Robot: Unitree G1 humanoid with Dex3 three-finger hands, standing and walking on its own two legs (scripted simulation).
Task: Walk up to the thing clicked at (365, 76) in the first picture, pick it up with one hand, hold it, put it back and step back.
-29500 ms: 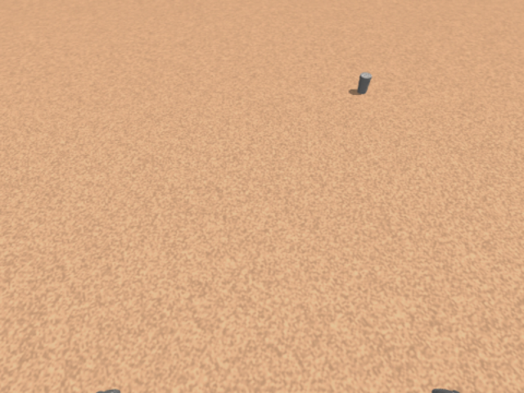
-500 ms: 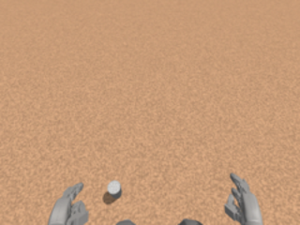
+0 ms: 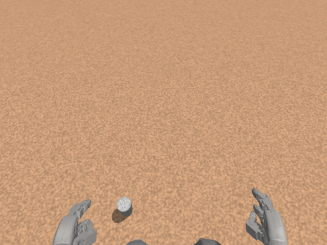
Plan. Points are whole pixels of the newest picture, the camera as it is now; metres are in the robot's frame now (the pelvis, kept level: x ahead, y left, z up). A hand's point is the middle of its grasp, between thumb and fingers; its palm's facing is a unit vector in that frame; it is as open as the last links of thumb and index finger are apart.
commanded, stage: home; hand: left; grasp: from above
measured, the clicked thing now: (125, 207) +0.40 +0.21 -0.65
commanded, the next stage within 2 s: stand in 0.16 s
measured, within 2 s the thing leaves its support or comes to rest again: neither
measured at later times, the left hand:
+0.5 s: hand out of the picture +0.12 +0.23 -0.10, palm faces +0.04 -0.94 -0.33, open 7.4 cm
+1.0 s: hand out of the picture +0.02 +0.24 -0.10, palm faces +0.05 -0.95 -0.32, open 7.4 cm
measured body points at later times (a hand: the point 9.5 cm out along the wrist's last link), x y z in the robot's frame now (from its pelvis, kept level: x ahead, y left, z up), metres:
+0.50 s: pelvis -0.02 +0.00 +0.02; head +0.00 +0.01 +0.47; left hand +0.12 +0.28 -0.08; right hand +0.11 -0.27 -0.09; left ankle +0.00 +0.12 -0.68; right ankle +0.00 -0.13 -0.68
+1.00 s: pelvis -0.02 +0.01 +0.06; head -0.04 +0.01 +0.51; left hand +0.02 +0.29 -0.08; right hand +0.05 -0.26 -0.08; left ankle +0.00 +0.12 -0.68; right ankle +0.00 -0.13 -0.68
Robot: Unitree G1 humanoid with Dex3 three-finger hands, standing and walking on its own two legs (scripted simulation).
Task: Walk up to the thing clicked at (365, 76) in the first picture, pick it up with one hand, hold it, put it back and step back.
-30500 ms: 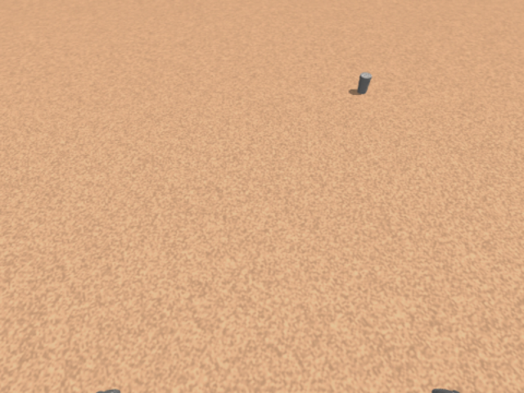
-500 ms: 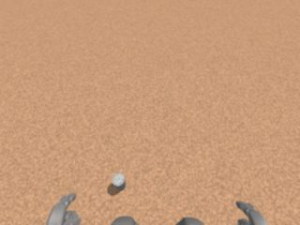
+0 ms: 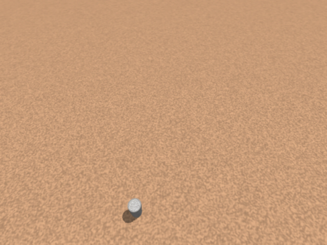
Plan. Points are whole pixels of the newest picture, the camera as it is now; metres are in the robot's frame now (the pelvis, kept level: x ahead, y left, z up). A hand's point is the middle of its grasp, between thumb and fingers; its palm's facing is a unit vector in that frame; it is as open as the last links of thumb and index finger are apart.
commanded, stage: stand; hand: left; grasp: from above
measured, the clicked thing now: (135, 208) +0.42 +0.20 -0.71
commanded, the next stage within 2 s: step back in 1.78 s
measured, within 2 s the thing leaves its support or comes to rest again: neither
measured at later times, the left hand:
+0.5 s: hand out of the picture +0.05 +0.22 -0.16, palm faces +0.03 -0.95 -0.32, open 7.4 cm
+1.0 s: hand out of the picture +0.09 +0.21 -0.16, palm faces +0.02 -0.95 -0.31, open 7.4 cm
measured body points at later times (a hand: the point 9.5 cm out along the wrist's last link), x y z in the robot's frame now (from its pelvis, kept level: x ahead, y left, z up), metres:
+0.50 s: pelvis +0.00 -0.02 +0.00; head +0.00 -0.02 +0.45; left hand +0.05 +0.27 -0.14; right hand +0.06 -0.30 -0.14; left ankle +0.02 +0.11 -0.74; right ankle +0.02 -0.14 -0.74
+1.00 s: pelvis +0.02 -0.02 +0.01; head +0.03 -0.03 +0.46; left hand +0.09 +0.26 -0.13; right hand +0.08 -0.30 -0.14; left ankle +0.02 +0.11 -0.74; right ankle +0.02 -0.14 -0.74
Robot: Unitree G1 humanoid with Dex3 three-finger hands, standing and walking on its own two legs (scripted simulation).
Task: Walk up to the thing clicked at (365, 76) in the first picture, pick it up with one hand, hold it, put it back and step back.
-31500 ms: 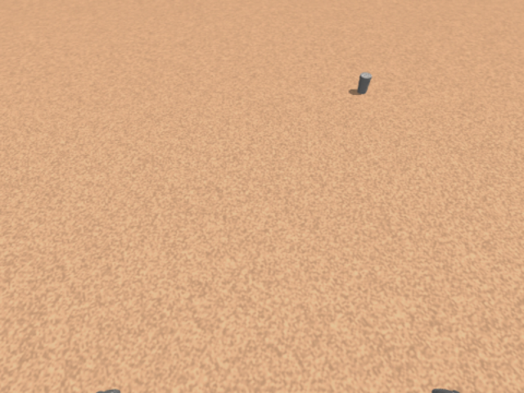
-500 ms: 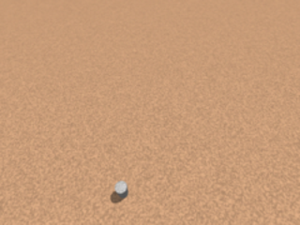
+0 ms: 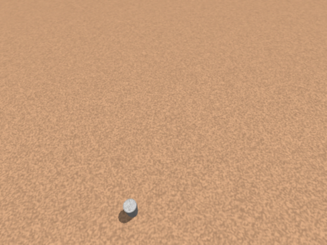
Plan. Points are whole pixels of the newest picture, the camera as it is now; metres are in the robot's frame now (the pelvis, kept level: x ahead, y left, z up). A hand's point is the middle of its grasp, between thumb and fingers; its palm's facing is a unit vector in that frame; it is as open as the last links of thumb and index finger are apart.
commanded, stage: stand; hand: left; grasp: from above
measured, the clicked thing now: (131, 208) +0.40 +0.23 -0.72
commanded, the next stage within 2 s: step back in 0.78 s
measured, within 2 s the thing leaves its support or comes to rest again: neither
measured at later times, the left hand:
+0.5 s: hand out of the picture +0.06 +0.24 -0.16, palm faces +0.01 -0.94 -0.34, open 7.4 cm
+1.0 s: hand out of the picture +0.09 +0.28 -0.16, palm faces -0.01 -0.93 -0.38, open 7.4 cm
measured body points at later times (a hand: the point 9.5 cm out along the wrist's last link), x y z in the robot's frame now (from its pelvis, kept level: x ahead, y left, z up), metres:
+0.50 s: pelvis +0.00 +0.00 +0.00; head +0.00 -0.01 +0.45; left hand +0.06 +0.29 -0.13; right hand +0.06 -0.30 -0.14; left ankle +0.00 +0.13 -0.75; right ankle +0.00 -0.12 -0.75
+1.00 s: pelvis -0.03 +0.01 -0.01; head +0.03 +0.01 +0.43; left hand +0.09 +0.32 -0.14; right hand +0.07 -0.31 -0.14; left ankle -0.03 +0.13 -0.72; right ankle +0.00 -0.12 -0.75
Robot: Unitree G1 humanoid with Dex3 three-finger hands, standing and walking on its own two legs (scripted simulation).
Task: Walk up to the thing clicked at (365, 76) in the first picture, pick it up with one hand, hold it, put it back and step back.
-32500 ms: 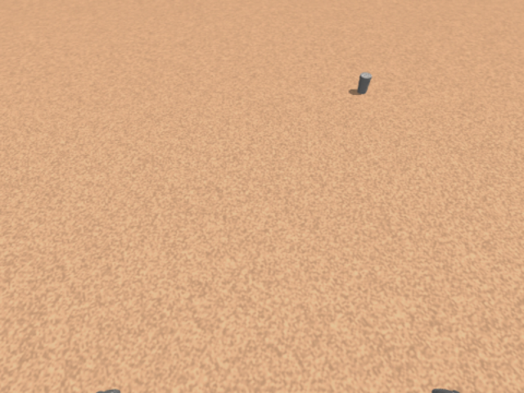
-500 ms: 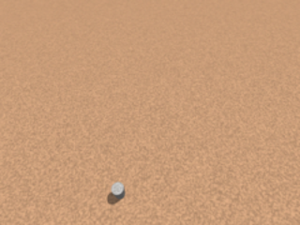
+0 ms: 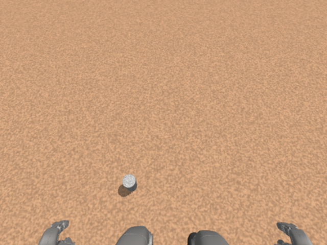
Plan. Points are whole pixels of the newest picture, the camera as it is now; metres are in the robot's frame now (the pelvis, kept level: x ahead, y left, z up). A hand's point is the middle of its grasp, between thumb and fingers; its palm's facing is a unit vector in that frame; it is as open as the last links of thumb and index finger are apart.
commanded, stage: step back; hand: left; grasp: from above
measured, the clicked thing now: (130, 183) +0.42 +0.22 -0.71
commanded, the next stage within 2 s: none
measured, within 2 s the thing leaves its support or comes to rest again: neither
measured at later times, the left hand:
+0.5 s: hand out of the picture +0.05 +0.29 -0.17, palm faces -0.09 -0.92 -0.39, open 7.4 cm
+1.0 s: hand out of the picture -0.07 +0.32 -0.16, palm faces -0.01 -0.94 -0.33, open 7.4 cm
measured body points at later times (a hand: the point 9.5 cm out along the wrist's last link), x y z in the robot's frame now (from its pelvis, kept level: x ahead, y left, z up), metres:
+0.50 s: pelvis -0.08 +0.04 -0.02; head -0.01 +0.03 +0.42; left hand +0.05 +0.34 -0.14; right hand +0.01 -0.28 -0.14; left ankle -0.03 +0.13 -0.74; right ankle -0.09 -0.09 -0.74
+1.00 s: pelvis -0.20 +0.07 +0.00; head -0.15 +0.11 +0.44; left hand -0.07 +0.37 -0.14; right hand -0.12 -0.25 -0.10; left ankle -0.19 +0.16 -0.74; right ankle -0.19 -0.09 -0.66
